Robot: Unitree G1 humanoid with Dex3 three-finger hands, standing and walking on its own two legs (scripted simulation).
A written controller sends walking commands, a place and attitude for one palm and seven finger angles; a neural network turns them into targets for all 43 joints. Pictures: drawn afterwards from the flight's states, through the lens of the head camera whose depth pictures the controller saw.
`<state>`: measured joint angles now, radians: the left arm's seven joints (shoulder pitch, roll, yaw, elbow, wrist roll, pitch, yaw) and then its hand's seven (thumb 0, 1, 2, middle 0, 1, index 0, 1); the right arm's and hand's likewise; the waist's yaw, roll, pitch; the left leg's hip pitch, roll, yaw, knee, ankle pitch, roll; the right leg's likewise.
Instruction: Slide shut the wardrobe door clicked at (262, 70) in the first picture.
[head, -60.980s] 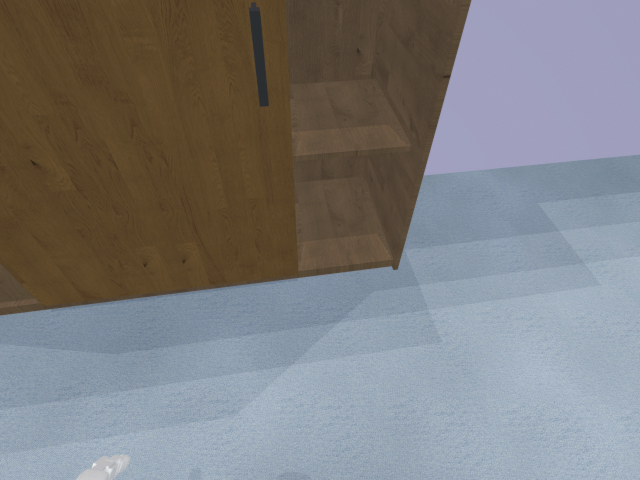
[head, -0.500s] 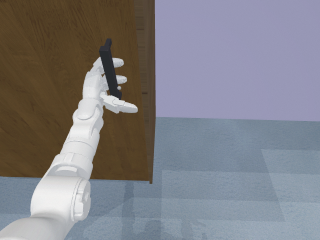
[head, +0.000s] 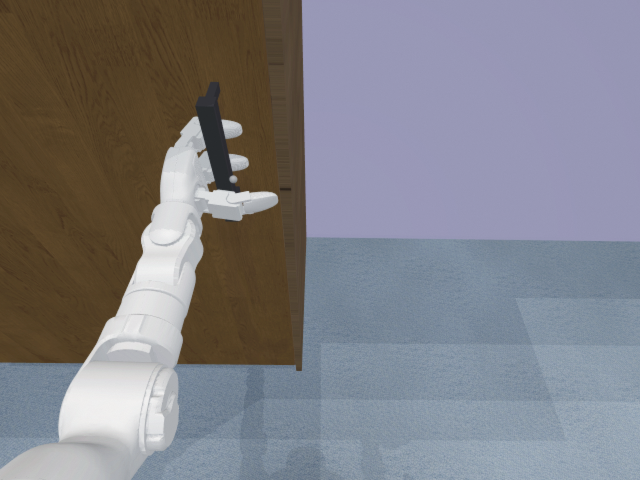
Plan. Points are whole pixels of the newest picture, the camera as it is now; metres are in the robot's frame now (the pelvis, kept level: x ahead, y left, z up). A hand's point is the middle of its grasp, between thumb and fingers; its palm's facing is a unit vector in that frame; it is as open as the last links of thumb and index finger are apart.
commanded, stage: grip the handle and tug to test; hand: left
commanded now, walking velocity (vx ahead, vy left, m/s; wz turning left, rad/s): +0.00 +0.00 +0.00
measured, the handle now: (224, 157) +0.51 +0.12 +0.13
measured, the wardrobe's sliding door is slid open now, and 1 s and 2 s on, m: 0.00 0.00 0.00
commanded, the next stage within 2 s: tug the door sideways, standing still in 1.12 s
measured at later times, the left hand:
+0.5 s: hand (238, 176) +0.46 +0.09 +0.13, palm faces -0.04 -1.00 +0.01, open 5.1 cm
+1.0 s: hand (239, 177) +0.46 +0.09 +0.13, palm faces -0.02 -1.00 +0.00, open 5.3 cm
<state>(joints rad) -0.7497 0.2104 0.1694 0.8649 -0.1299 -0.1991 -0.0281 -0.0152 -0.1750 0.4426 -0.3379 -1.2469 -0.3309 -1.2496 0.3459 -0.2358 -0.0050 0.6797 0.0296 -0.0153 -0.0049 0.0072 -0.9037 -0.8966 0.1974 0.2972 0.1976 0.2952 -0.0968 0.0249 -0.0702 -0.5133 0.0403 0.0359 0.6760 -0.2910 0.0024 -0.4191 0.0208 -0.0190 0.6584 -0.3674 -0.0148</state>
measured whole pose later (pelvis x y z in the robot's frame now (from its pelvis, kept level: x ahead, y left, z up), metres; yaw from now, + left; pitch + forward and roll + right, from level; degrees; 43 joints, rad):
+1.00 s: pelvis +0.02 +0.00 +0.00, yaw +0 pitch +8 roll +0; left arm -0.68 0.20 0.15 0.77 -0.13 -0.15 0.00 0.00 0.79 0.82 -0.40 -1.40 -0.37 -1.40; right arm 0.35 -0.23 -0.01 0.65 0.03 -0.01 0.01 0.01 -0.90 -0.90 0.20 0.30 0.20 0.30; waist -0.09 0.03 -0.09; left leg -0.49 0.04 0.04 0.66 -0.31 0.00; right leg -0.40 0.02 -0.01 0.65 -0.38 -0.02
